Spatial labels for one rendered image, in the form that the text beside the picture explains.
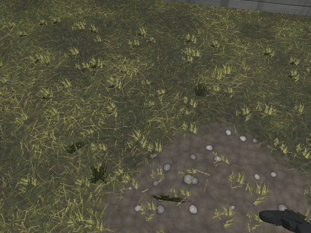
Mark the right robot hand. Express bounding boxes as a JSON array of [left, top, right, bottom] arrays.
[[259, 209, 311, 233]]

